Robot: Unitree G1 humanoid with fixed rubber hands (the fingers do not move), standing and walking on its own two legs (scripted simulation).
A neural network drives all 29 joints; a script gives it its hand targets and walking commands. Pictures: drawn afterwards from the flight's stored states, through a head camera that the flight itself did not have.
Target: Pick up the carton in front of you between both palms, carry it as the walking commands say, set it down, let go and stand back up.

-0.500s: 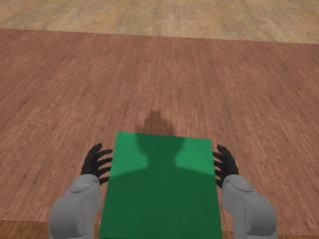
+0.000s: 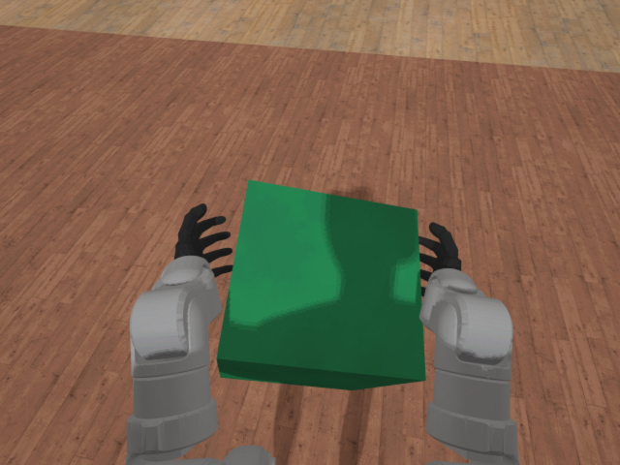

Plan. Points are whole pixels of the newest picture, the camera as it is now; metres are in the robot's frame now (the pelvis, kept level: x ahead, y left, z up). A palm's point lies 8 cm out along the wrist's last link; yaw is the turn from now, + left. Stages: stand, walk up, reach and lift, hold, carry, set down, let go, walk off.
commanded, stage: carry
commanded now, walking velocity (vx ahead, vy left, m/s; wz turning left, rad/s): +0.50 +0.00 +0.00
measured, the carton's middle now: (308, 302) +0.33 +0.03 +0.00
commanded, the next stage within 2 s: none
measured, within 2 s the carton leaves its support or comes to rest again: neither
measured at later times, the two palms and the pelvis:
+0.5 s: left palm (292, 106) +0.70 +0.08 +0.06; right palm (453, 127) +0.66 -0.21 +0.05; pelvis +0.34 -0.01 -0.03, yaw -4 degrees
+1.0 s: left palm (311, 26) +1.01 +0.06 +0.07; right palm (436, 27) +1.02 -0.24 +0.06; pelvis +0.67 -0.10 -0.05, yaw -1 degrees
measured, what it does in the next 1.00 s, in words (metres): goes down: left foot, then right foot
